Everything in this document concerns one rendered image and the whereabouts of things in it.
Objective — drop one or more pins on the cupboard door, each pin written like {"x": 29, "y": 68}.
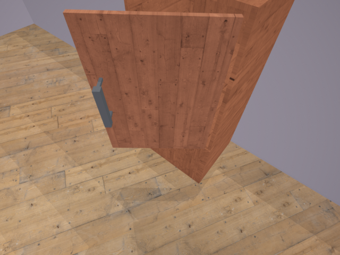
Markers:
{"x": 163, "y": 72}

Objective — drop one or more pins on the handle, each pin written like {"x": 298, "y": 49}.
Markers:
{"x": 100, "y": 100}

